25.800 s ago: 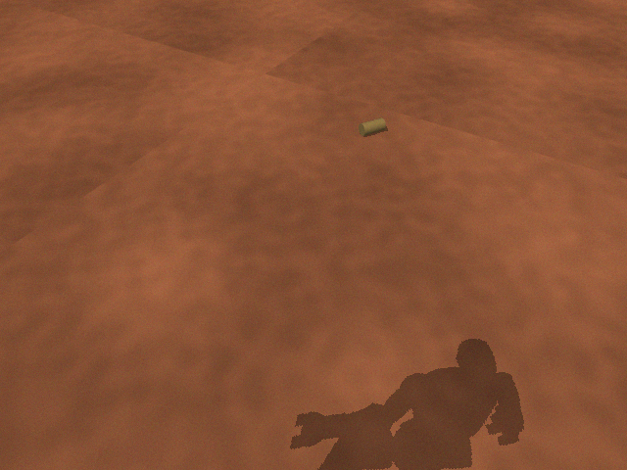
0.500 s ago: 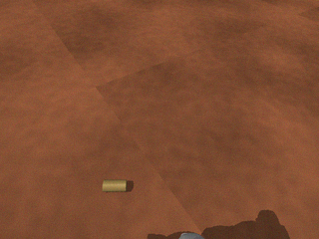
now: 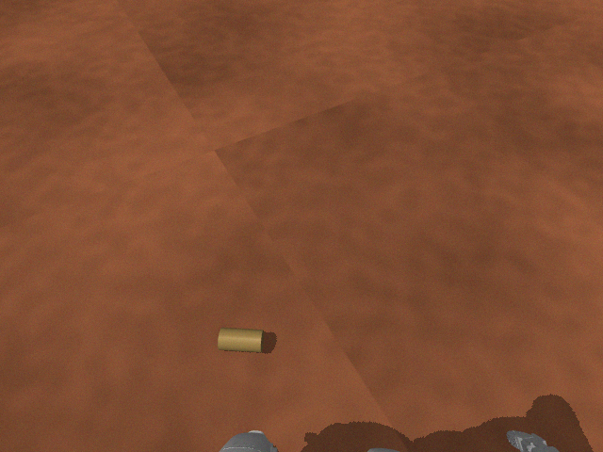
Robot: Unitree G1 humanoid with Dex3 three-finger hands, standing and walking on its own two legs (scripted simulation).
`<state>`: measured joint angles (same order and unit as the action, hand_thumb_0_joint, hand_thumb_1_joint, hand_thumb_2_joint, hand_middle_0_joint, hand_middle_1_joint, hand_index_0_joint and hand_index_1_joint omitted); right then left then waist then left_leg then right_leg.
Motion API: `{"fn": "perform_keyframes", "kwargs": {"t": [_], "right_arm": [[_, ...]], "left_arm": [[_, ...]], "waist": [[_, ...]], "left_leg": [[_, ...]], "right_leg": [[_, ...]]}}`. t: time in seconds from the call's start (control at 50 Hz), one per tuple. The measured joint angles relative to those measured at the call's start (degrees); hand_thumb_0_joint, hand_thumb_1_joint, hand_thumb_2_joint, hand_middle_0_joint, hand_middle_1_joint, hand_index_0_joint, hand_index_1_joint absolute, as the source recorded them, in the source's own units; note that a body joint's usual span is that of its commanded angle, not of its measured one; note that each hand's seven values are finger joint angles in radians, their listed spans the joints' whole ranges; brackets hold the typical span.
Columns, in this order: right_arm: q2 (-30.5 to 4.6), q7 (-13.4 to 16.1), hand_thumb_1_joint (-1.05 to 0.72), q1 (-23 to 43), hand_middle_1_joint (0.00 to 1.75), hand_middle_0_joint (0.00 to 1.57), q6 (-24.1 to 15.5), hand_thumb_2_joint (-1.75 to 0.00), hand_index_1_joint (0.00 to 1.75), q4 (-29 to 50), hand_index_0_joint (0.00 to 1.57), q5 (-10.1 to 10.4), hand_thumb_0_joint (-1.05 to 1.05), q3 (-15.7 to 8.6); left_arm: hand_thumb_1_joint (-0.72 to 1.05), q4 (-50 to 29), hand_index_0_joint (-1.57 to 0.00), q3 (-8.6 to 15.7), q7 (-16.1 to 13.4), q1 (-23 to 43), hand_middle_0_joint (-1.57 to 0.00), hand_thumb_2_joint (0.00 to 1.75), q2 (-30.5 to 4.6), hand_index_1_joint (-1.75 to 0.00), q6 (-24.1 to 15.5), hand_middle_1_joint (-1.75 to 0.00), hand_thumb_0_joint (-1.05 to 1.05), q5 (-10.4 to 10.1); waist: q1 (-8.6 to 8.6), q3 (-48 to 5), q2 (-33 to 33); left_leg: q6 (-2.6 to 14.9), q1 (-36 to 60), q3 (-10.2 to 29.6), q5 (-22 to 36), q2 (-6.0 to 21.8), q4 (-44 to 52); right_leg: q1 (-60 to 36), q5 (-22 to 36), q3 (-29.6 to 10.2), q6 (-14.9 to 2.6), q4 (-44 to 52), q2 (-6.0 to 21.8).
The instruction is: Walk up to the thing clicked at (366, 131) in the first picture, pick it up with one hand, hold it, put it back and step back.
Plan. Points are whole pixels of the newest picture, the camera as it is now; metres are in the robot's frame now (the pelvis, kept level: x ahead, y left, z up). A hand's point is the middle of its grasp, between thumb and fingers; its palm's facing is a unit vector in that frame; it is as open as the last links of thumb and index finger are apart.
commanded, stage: walk up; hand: left
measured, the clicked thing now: (241, 339) +0.51 +0.23 -0.72
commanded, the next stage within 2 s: none
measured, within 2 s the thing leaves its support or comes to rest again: neither
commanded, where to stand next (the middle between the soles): +0.11 +0.00 m, yaw -2 degrees
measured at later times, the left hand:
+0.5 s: hand out of the picture +0.05 +0.26 -0.14, palm faces -0.03 -0.94 -0.33, open 7.4 cm
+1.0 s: hand out of the picture +0.08 +0.30 -0.15, palm faces -0.02 -0.94 -0.35, open 7.4 cm
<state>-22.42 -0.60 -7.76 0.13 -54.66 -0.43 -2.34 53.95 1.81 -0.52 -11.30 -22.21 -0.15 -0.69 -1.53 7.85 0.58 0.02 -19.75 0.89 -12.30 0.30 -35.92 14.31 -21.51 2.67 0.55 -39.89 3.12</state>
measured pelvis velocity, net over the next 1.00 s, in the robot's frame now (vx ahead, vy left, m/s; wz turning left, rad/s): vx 0.04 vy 0.03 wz -0.01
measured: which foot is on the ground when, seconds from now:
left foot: down 0.00-1.00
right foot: down 0.00-0.96, up 0.98-1.00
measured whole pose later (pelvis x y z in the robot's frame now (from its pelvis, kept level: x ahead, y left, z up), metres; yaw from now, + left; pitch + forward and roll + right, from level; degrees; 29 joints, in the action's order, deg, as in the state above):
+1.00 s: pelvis +0.04 +0.03 +0.01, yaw -1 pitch -3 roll +0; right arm -22.3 -2.1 -11.1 -3.1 -59.4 -2.1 -4.0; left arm 60.3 3.0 1.7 -13.5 -22.9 0.0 1.5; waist -0.4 2.4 -2.0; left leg 1.6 -14.4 -2.8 -12.9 -0.1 -30.5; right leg 8.0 -24.0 -1.3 -0.1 -37.2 2.7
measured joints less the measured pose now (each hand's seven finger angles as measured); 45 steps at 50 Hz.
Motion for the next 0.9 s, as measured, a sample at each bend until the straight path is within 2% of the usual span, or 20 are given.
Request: {"fn": "perform_keyframes", "kwargs": {"t": [0.1,0.14,0.16,0.2,0.24,0.26,0.28,0.32,0.34,0.52,0.74,0.76,0.82,0.86,0.88,0.9], "right_arm": [[1.85,0.08,-0.91,3.82,0.30,0.20,0.54,-0.90,0.30,1.34,0.21,0.06,0.00,1.03],[2.03,0.20,-0.91,4.94,0.30,0.21,0.70,-0.90,0.30,1.73,0.21,-0.03,0.00,1.34],[2.02,0.21,-0.91,5.44,0.30,0.21,0.84,-0.90,0.30,1.78,0.21,0.01,0.00,1.45],[1.71,0.24,-0.91,6.49,0.30,0.21,1.26,-0.90,0.30,1.34,0.21,0.33,0.00,1.42],[2.07,0.14,-0.91,6.54,0.30,0.21,1.46,-0.90,0.30,0.48,0.21,0.43,0.00,1.33],[2.01,-0.06,-0.91,6.30,0.30,0.21,1.35,-0.90,0.30,0.08,0.21,0.50,0.00,1.27],[1.81,-0.24,-0.91,5.98,0.30,0.21,1.12,-0.90,0.30,-0.38,0.21,0.54,0.00,1.12],[1.38,-0.36,-0.91,5.28,0.30,0.20,0.55,-0.90,0.30,-1.58,0.21,0.41,0.00,0.88],[1.23,-0.37,-0.91,4.80,0.30,0.20,0.34,-0.90,0.30,-2.37,0.21,0.21,0.00,0.85],[2.29,-0.92,-0.91,0.91,0.30,0.20,-0.03,-0.90,0.30,-8.83,0.21,-0.41,0.00,2.21],[2.89,-0.39,-0.91,2.20,0.30,0.20,-0.74,-0.90,0.30,-11.42,0.21,0.12,0.00,2.50],[2.91,-0.63,-0.91,2.12,0.30,0.20,-0.77,-0.90,0.30,-11.06,0.21,-0.06,0.00,2.16],[2.43,-1.59,-0.91,0.25,0.30,0.20,-0.88,-0.90,0.30,-9.21,0.21,-0.88,0.00,1.11],[1.58,-1.82,-0.91,-0.89,0.30,0.21,-0.93,-0.90,0.30,-8.00,0.21,-1.31,0.00,0.38],[1.07,-1.85,-0.91,-1.26,0.30,0.21,-1.05,-0.90,0.30,-7.41,0.21,-1.42,0.00,0.06],[0.41,-1.88,-0.91,-1.64,0.30,0.21,-1.18,-0.90,0.30,-6.94,0.21,-1.46,0.00,-0.27]], "left_arm": [[0.90,0.19,-0.20,0.12,-0.40,3.89,-0.21,0.90,-0.68,-0.30,1.10,-0.30,0.01,-0.35],[0.90,0.51,-0.20,0.24,-0.26,4.15,-0.21,0.90,-0.67,-0.30,0.62,-0.30,0.01,-0.11],[0.90,0.84,-0.20,0.31,-0.20,4.03,-0.21,0.90,-0.60,-0.30,0.18,-0.30,0.00,0.19],[0.90,1.98,-0.20,0.26,-0.22,3.83,-0.21,0.90,0.38,-0.30,-0.43,-0.30,0.00,1.19],[0.90,2.89,-0.20,-0.15,0.20,3.04,-0.21,0.90,0.58,-0.30,-0.42,-0.30,0.00,1.81],[0.90,3.39,-0.20,-0.29,0.34,2.76,-0.21,0.90,0.74,-0.30,-0.30,-0.30,0.00,1.88],[0.90,3.89,-0.20,-0.43,0.42,2.61,-0.21,0.90,0.95,-0.30,-0.20,-0.30,0.00,1.94],[0.90,4.70,-0.21,-0.59,0.60,2.80,-0.21,0.90,1.35,-0.30,-0.04,-0.30,0.01,1.87],[0.90,5.07,-0.21,-0.63,0.75,2.98,-0.21,0.90,1.55,-0.30,0.08,-0.30,0.01,1.75],[0.90,8.10,-0.21,-0.61,1.57,3.39,-0.21,0.90,1.74,-0.30,-0.11,-0.30,0.01,1.07],[0.90,10.89,-0.20,-0.68,1.52,5.50,-0.21,0.90,1.65,-0.30,-0.20,-0.30,0.01,0.85],[0.90,10.71,-0.20,-0.53,1.74,5.43,-0.21,0.90,1.65,-0.30,-0.24,-0.30,0.01,1.11],[0.90,9.08,-0.20,0.01,2.49,3.27,-0.21,0.90,1.60,-0.30,-0.84,-0.30,0.01,2.13],[0.90,7.70,-0.21,0.39,2.56,1.49,-0.21,0.90,1.42,-0.30,-1.41,-0.30,0.00,2.40],[0.90,7.10,-0.21,0.63,2.50,0.79,-0.21,0.90,1.22,-0.30,-1.66,-0.30,0.00,2.48],[0.90,6.77,-0.21,0.84,2.42,0.19,-0.21,0.90,1.21,-0.30,-1.79,-0.30,0.00,2.53]], "waist": [[0.19,0.89,-0.68],[0.06,0.41,-0.51],[-0.09,0.09,-0.39],[0.34,0.28,1.49],[0.26,-0.46,0.73],[0.27,-0.76,0.45],[0.52,-1.01,0.41],[1.02,-0.90,0.46],[1.12,-0.96,0.54],[1.65,-3.51,-0.37],[2.25,-4.48,-0.48],[2.27,-4.65,-0.53],[1.88,-6.33,-0.65],[1.49,-6.79,-0.63],[1.23,-6.50,-0.69],[1.14,-6.19,-0.22]], "left_leg": [[0.08,-2.58,0.36,-0.62,0.69,-1.96],[-0.26,-3.70,0.19,-0.59,1.17,-2.77],[-0.55,-4.32,0.03,-0.81,1.41,-3.55],[-0.69,-4.59,1.15,-1.25,2.39,-4.57],[-0.05,-4.38,1.15,-6.88,1.13,-5.13],[0.33,-3.68,0.97,-7.95,0.69,-4.79],[0.49,-2.86,0.81,-6.47,0.49,-3.44],[-0.11,-1.42,0.38,0.99,0.40,0.13],[-0.51,-0.96,0.35,2.13,0.40,1.02],[-0.73,2.71,0.40,4.53,0.86,8.54],[-0.74,5.04,0.57,6.12,0.99,13.12],[-0.38,4.90,0.63,4.47,0.85,12.49],[0.81,4.26,0.61,-5.49,0.36,8.61],[0.83,3.36,-0.39,-6.44,0.34,5.03],[0.80,2.91,-1.10,-6.42,0.45,3.19],[0.90,2.63,-1.29,-7.05,0.88,2.15]], "right_leg": [[3.49,-8.04,-2.66,-2.06,-8.27,-2.66],[2.22,-6.01,-2.12,-2.33,-4.66,-2.82],[0.88,-2.91,-2.01,-2.20,-0.65,-2.86],[0.08,-0.15,-1.23,-1.14,0.87,-4.04],[0.50,-0.13,-1.92,-0.95,0.50,-3.28],[0.54,-0.06,-2.29,-0.82,0.54,-2.89],[0.53,0.07,-2.39,-0.59,0.70,-2.58],[0.09,0.44,-2.42,-0.09,1.23,-2.13],[-0.30,0.79,-2.41,0.10,1.89,-2.07],[-4.73,5.42,-2.25,0.31,11.58,-2.49],[-7.99,8.06,-1.99,0.54,18.14,-2.61],[-8.09,7.20,-1.91,0.20,18.02,-2.53],[-8.41,0.68,-2.24,-1.47,16.52,-2.41],[-9.29,3.42,-2.36,-1.69,17.41,-2.12],[-9.77,6.29,-2.36,-1.36,17.76,-1.82],[-10.35,6.02,-2.08,-0.43,17.56,-1.88]]}}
